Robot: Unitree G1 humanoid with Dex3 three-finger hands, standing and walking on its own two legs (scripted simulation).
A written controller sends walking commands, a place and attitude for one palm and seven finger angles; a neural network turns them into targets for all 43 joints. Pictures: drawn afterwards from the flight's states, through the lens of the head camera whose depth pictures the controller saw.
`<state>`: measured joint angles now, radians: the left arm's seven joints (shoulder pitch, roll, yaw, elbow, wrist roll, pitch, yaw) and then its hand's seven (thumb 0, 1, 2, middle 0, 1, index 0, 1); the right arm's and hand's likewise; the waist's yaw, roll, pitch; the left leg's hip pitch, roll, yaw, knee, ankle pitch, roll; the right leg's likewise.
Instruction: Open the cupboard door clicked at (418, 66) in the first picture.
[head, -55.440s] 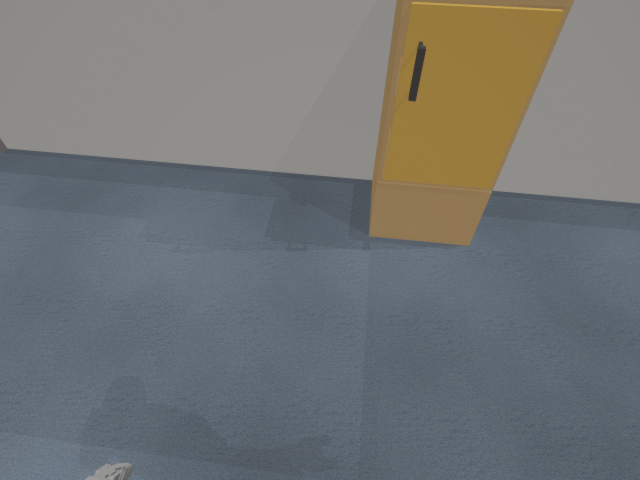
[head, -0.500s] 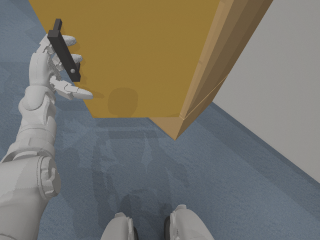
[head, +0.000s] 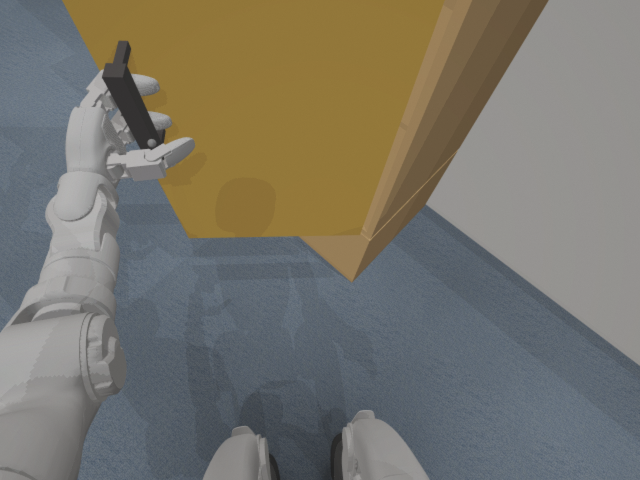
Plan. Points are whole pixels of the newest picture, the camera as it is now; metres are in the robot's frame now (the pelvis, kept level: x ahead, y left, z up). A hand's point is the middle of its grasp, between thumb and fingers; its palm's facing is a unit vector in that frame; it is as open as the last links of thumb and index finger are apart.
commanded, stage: close the thumb around the handle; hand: left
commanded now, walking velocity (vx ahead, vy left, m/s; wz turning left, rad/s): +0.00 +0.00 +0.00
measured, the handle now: (141, 109) +0.57 +0.19 +0.06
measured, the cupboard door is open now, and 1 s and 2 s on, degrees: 46 69 90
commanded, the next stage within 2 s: pull the door open along its arc in 0.30 s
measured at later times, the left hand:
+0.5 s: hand (152, 143) +0.51 +0.17 +0.07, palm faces -0.03 -1.00 -0.03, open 5.9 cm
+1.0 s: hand (184, 241) +0.37 +0.12 +0.07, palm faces +0.10 -0.99 +0.08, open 6.2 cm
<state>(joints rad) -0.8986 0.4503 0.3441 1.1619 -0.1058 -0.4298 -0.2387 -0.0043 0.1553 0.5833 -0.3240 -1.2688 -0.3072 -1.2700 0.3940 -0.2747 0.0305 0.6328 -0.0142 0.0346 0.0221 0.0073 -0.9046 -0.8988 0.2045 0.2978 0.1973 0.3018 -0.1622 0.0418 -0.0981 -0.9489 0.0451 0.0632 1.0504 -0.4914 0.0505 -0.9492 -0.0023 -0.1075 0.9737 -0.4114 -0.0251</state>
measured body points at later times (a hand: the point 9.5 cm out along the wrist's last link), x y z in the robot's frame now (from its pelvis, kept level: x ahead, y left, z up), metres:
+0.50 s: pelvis +0.00 +0.00 +0.00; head +0.13 +0.01 +0.43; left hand +0.50 +0.22 +0.07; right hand +0.00 -0.27 -0.12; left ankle +0.00 +0.08 -0.67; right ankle +0.02 -0.11 -0.67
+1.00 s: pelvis +0.02 -0.01 +0.02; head +0.10 -0.02 +0.47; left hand +0.36 +0.17 +0.07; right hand +0.14 -0.26 -0.09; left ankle +0.00 +0.08 -0.67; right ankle +0.02 -0.11 -0.67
